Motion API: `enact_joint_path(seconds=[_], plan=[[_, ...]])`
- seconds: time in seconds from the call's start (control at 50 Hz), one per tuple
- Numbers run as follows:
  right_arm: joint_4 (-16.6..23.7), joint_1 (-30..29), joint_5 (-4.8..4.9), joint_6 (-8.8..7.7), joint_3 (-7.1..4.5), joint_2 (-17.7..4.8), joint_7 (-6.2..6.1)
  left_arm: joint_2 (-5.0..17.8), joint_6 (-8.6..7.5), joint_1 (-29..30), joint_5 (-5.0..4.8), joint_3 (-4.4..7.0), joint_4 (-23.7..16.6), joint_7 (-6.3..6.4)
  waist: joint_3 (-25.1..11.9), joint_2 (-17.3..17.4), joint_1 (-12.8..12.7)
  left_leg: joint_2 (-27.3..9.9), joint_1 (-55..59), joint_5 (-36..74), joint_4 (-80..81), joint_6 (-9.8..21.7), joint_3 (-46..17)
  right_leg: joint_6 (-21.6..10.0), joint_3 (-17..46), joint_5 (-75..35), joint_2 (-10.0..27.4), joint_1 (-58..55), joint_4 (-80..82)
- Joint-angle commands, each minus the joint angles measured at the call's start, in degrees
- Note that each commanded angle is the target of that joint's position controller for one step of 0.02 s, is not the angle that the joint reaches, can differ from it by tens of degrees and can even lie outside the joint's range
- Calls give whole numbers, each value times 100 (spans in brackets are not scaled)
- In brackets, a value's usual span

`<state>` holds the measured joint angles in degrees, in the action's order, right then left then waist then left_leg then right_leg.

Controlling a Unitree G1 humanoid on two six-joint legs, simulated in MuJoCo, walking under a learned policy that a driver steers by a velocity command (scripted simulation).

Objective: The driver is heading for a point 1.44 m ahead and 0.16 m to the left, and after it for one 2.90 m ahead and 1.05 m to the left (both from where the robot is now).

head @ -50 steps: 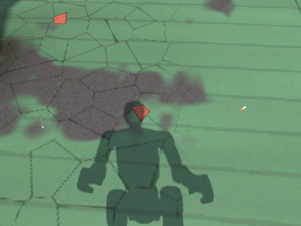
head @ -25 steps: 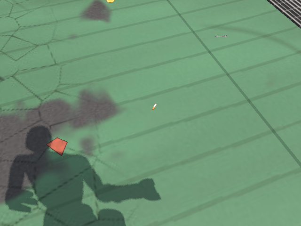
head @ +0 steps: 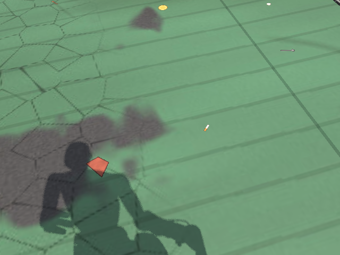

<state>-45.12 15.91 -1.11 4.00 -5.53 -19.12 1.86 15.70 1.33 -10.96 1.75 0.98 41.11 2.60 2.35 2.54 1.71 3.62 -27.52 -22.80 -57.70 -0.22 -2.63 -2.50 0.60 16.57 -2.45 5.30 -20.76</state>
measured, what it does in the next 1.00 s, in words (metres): walks ahead: left foot, then right foot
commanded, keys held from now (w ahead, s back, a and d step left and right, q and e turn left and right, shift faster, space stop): w+q+shift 0.38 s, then w+e+shift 0.62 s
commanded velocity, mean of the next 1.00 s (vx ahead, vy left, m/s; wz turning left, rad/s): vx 0.83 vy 0.00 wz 0.14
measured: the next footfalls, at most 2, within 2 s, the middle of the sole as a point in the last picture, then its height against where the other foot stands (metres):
left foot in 0.38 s outside the picture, level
right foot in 0.86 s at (95, 207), level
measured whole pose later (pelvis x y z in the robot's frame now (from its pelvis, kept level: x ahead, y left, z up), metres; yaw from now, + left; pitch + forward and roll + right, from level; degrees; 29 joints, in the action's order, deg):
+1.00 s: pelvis +0.62 +0.37 -0.03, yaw +5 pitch -1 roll -2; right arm -39.6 6.0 -4.0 -5.2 2.1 -11.7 0.0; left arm 17.6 -0.7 -25.2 1.1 3.6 53.4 0.1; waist 1.4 -0.9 -3.9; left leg -0.3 -28.1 -21.0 -86.1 -1.3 -6.8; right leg -12.2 -2.5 16.4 -12.5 17.2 -34.9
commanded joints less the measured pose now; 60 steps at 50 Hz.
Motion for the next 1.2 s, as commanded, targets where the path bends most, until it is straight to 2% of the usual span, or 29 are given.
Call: enact_joint_path(seconds=[0.02,0.06,0.18,0.3,0.36,0.38,0.4,0.42,0.44,0.46,0.48,0.5,0.54,0.64,0.7,0.78,0.82,0.84,0.86,0.88,0.9,0.92,0.94,0.96,0.98,1.02,1.1,1.16,1.2], plan=[[627,-785,-11,-41,-109,-599,265,879,-202,-259,43,256,-239,-37,258,-1240,-514,-483,-1753,380,-494,-89,97,-647,1216,1254,1602,-868,1381],[779,-1137,-37,-76,-70,-481,343,953,-343,-674,40,315,-55,-67,322,-918,-669,-546,-2152,575,-360,-111,91,-631,1107,1103,1774,-1276,1456],[1131,-1732,-55,-138,23,-311,472,960,-602,-1039,46,364,238,-149,583,-858,-685,-853,-2606,1013,-175,20,175,-524,293,776,2035,-1323,1625],[1612,-2565,-69,-203,251,-122,517,976,-692,-1412,134,361,613,-170,908,-770,-701,-906,-2145,725,697,616,905,-320,-1019,-1137,2047,-1278,1498],[1310,-1299,-27,-248,185,-300,336,1379,-601,-1361,71,419,688,-158,-155,-893,122,131,467,-16,1016,1077,1618,-192,-1706,-6558,1949,-858,-706],[998,-89,-14,-300,55,-518,267,1607,-560,-1195,-20,463,602,-182,-809,-902,748,349,2177,173,1290,1254,1411,-151,-1679,-6827,2007,-75,-2197],[532,1042,-102,-305,-155,-946,152,1422,-596,-1158,28,392,527,-224,-1384,-391,1204,123,4203,-18,1823,1338,422,3,-1534,-4746,1768,1500,-4017],[528,696,-40,-259,-296,-1698,15,546,-692,-1090,-64,188,20,-366,-1758,1696,544,-1649,5257,-2067,3470,1577,-2892,261,-1196,945,633,3689,-6231],[791,804,-48,-269,-288,-1695,6,922,-768,-742,-33,201,-158,-371,-2327,712,763,-2157,5073,-2514,4335,1606,-4254,142,106,567,600,3904,-6856],[613,642,-129,-320,-230,-1418,-50,1009,-755,-290,-156,246,-156,-339,-1407,121,697,-2180,4442,-1583,4362,1487,-3548,75,115,11,734,4269,-6949],[465,519,-164,-436,-137,-1117,-117,806,-738,-552,-176,175,-32,-310,-602,-205,306,-2087,3380,-303,4250,1323,-2738,35,66,-238,989,4009,-6510],[439,177,-172,-564,-47,-823,-141,684,-666,-688,-93,142,94,-355,-410,-410,9,-1812,2577,-13,4254,1168,-2081,3,207,-366,1187,3547,-6027],[377,-77,-93,-790,87,-466,-123,526,-401,-1266,-59,130,467,-454,-119,-148,-374,-1517,1614,469,4619,782,-1214,17,464,-571,1229,2833,-5594],[16,355,4,-1083,181,-169,-1,302,-248,-332,-249,165,439,-542,637,20,-185,-865,1669,3155,5170,-117,678,-113,180,-1612,709,3492,-4341],[-165,634,28,-1127,305,28,-84,204,-341,266,-241,93,284,-589,592,68,-81,-748,2304,5118,5247,-266,1308,-301,-542,-2210,380,3643,-3438],[-216,481,59,-1137,306,-305,-367,337,-322,136,-186,41,272,-629,47,244,-486,-1052,2946,8680,4529,-432,1743,-519,-1383,-2411,-118,2338,-2252],[-154,218,27,-1032,203,-684,-590,739,-196,-927,-145,180,543,-591,-521,463,-1154,-1316,3143,10221,3063,-528,1708,-649,-1479,-2000,-460,1094,-2127],[-1,-268,-40,-945,149,-853,-643,1049,-142,-2186,-106,331,880,-551,-900,427,-1835,-1396,2592,10268,1544,-541,1588,-900,-1156,-1679,-454,-149,-2047],[160,-1001,-29,-841,57,-1019,-636,1339,-130,-3552,-178,523,1226,-475,-1158,-93,-2702,-979,1646,7916,-1463,-440,1578,-1562,-281,-1810,78,-1288,-1471],[371,-1936,-90,-856,246,-253,-454,1030,-104,-3527,-427,490,1553,-388,-538,-1687,-2647,392,-243,438,-4147,-193,1450,-1697,30,-1970,240,-1779,-855],[842,-1204,-166,-945,531,657,-377,1186,-187,-2402,-206,427,1280,-369,-220,-1627,-1018,226,-1988,-641,-5314,-190,454,-2026,1428,-2832,434,-1627,-1936],[1251,-501,-94,-1060,626,510,-262,1199,-225,-1891,-127,440,924,-281,-1364,-1307,-584,43,-2617,-652,-4941,-190,-752,-2806,3881,-385,1476,-2373,-620],[1193,-537,-241,-1196,638,58,-166,897,-219,-1571,-36,428,757,-198,-656,-142,-405,-265,-2658,-154,-3911,13,-797,-2545,4633,1643,1691,-1246,791],[1101,-707,-318,-1154,561,-189,-135,780,-258,-1151,-7,398,717,-186,-31,496,-89,-507,-2282,62,-3196,-9,-650,-2173,4217,1996,1457,-175,1127],[1069,-625,-399,-1036,593,-201,-131,928,-355,-1022,3,401,663,-169,304,409,120,-628,-2003,3,-2645,-113,-573,-2105,3952,1709,1275,542,1170],[1191,-1023,-385,-774,650,-224,-135,914,-573,-895,-64,372,609,-192,787,552,196,-963,-1035,406,-1091,-373,-263,-1916,3024,1166,692,2153,1424],[1505,-1886,5,-745,803,136,-66,1140,-686,-958,-144,557,539,-312,385,-217,-374,-900,683,2137,1649,-476,164,-1445,1957,-500,64,2492,1256],[1521,-1938,47,-805,715,-60,-122,1204,-641,-1241,-156,657,520,-397,-8,-548,-675,-614,774,2371,2584,-363,178,-1141,2159,-1341,207,1177,615],[1337,-1276,19,-889,544,-397,-204,1333,-619,-1219,-104,708,478,-383,-534,-565,-348,-326,1592,1683,2925,-259,170,-886,2248,-2370,245,639,-441]])
Over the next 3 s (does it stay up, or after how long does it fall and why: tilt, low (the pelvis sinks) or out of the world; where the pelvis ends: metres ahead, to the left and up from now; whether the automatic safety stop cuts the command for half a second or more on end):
stays up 2.28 -0.15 -0.05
